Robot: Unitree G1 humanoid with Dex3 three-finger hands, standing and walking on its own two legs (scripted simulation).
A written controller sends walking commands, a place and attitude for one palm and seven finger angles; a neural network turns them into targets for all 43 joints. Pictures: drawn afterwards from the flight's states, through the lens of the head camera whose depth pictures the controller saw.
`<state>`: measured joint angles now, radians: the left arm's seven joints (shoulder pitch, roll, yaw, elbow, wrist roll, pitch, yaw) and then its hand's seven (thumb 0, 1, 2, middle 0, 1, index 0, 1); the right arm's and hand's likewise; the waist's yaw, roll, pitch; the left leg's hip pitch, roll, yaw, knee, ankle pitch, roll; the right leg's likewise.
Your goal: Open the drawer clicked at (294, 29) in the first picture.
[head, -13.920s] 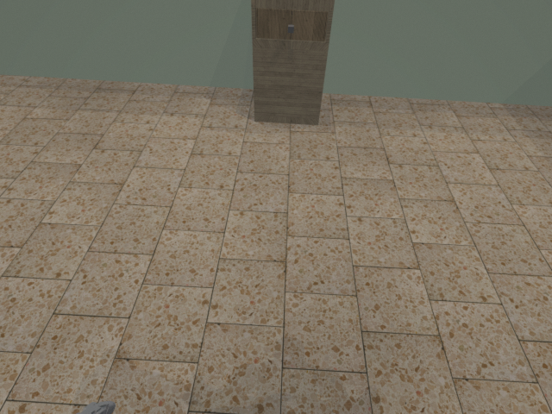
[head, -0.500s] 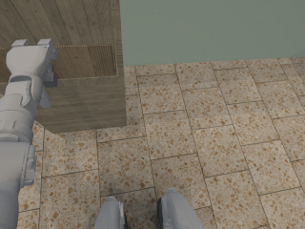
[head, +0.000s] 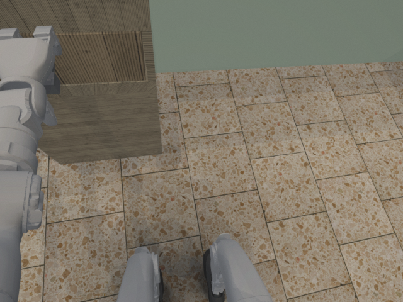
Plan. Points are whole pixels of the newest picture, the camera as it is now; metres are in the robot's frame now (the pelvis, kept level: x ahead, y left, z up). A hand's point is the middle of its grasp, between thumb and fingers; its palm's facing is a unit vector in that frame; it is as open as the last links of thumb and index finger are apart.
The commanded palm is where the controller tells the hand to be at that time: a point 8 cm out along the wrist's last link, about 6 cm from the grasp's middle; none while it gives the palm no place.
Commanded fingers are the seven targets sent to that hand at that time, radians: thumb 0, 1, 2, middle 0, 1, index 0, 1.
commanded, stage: lower the fingers behind the handle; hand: left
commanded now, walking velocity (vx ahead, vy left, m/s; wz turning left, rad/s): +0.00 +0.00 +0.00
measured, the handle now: (49, 76) +0.59 +0.26 -0.03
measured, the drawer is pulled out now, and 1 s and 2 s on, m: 0.00 0.00 0.00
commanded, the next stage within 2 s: close the thumb around the handle in 1.00 s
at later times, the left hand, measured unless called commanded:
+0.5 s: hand (52, 96) +0.55 +0.26 -0.05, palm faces -0.04 +0.00 -1.00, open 13.8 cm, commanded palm +0.56 +0.23 +0.00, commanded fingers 0.00 -0.50 0.30 -0.30 -1.20 -0.30 -1.20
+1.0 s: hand (54, 95) +0.55 +0.25 -0.04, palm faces -0.09 +0.01 -1.00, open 13.7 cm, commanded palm +0.56 +0.23 +0.00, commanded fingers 0.00 -0.50 0.30 -0.30 -1.20 -0.30 -1.20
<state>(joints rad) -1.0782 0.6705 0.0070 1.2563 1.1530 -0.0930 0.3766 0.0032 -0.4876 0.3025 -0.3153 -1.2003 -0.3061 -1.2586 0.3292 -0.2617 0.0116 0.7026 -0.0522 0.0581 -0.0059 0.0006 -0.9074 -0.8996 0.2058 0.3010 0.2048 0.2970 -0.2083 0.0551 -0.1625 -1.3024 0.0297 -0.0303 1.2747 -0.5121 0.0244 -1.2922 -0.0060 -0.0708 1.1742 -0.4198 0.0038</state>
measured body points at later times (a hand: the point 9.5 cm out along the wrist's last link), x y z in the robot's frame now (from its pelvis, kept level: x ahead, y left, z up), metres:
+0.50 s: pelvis -0.03 +0.00 -0.06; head +0.18 +0.03 +0.34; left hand +0.55 +0.25 +0.01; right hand -0.06 -0.27 -0.16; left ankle +0.03 +0.10 -0.62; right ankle +0.06 -0.13 -0.62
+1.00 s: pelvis -0.02 +0.00 -0.04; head +0.18 +0.02 +0.36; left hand +0.55 +0.25 +0.01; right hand -0.03 -0.27 -0.15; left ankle +0.03 +0.10 -0.62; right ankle +0.06 -0.13 -0.62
